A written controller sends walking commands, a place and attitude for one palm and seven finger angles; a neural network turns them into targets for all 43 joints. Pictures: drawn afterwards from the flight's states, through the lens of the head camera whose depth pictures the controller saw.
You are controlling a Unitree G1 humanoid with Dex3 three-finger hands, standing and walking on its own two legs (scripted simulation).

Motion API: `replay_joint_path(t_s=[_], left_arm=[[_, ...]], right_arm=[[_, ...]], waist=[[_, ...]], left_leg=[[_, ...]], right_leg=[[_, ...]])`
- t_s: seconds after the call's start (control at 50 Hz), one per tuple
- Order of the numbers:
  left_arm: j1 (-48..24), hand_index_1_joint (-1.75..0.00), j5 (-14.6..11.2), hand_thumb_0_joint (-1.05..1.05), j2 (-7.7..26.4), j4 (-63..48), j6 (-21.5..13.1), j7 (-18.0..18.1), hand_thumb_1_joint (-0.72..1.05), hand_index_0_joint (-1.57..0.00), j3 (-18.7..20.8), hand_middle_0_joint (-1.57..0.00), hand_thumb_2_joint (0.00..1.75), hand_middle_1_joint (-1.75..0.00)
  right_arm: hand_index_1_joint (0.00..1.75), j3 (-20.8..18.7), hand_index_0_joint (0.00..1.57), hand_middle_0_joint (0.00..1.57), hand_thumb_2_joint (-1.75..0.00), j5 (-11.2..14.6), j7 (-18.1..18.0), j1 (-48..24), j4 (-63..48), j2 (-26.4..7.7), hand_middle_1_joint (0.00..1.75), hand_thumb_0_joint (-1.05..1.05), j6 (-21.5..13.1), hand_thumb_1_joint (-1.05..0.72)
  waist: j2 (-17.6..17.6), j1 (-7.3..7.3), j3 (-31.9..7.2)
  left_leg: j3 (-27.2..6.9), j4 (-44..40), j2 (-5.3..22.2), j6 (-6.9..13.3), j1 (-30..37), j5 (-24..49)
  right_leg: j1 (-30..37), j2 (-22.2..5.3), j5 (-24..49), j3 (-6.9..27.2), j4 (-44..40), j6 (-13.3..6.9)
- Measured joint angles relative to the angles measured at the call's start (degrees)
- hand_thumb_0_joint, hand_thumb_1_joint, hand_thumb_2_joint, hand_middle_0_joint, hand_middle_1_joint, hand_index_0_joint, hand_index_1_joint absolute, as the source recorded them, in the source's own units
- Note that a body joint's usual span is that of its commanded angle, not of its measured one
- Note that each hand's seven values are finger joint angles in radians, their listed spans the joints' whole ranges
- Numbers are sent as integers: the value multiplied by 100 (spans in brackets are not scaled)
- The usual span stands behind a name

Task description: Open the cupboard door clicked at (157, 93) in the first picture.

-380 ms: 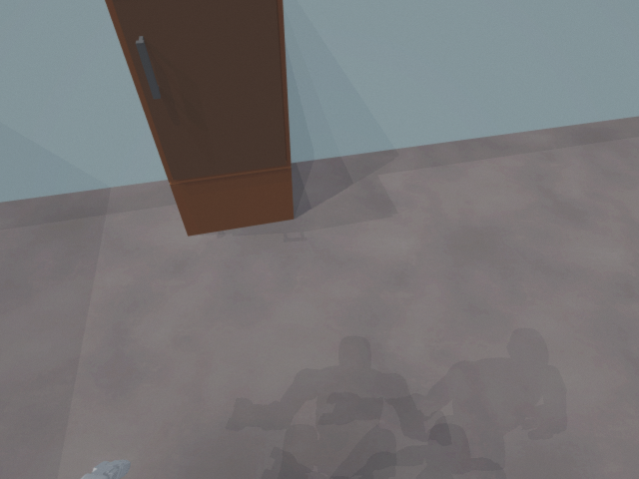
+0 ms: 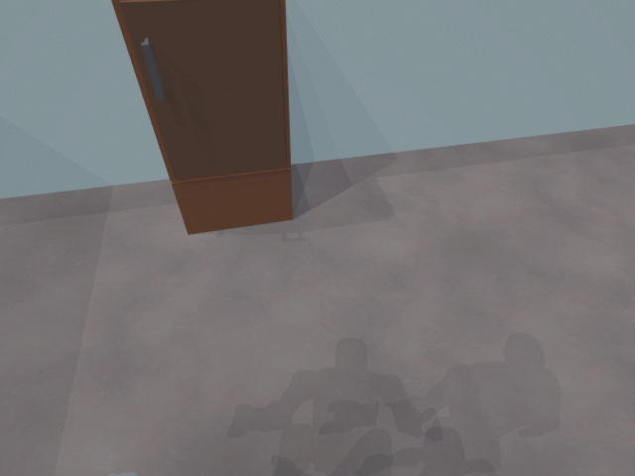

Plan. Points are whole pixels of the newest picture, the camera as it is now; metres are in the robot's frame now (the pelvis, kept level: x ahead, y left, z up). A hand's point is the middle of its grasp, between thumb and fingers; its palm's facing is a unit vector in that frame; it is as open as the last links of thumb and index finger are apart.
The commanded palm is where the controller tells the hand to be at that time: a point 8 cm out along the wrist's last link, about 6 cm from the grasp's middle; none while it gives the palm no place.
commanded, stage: stand and wait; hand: left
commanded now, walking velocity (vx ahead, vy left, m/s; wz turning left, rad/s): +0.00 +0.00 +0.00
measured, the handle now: (153, 69) +1.15 +0.56 -0.02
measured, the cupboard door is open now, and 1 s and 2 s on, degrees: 0 0 0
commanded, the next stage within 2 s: look at it before walking up in 0.66 s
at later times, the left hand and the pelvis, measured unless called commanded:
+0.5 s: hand out of the picture +0.06 +0.25 -0.15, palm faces -0.03 -0.94 -0.34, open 7.4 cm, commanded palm none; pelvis -0.02 +0.00 +0.00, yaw +0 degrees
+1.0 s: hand out of the picture +0.05 +0.24 -0.15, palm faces -0.03 -0.94 -0.33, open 7.4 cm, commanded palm none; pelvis -0.01 -0.01 +0.00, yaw +0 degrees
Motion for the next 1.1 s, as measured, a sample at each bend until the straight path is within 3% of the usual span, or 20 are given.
replay_joint_path(t_s=[1.1], left_arm=[[5, -30, 5, 0, 29, 394, -51, -14, 91, -20, 13, -20, 90, -30]], right_arm=[[30, 8, 21, 20, -90, 41, 14, 107, 495, -39, 30, 0, -20, -91]], waist=[[26, -16, 89]], left_leg=[[-16, -424, 61, -55, 95, 313]], right_leg=[[98, 59, 320, -17, -435, -42]])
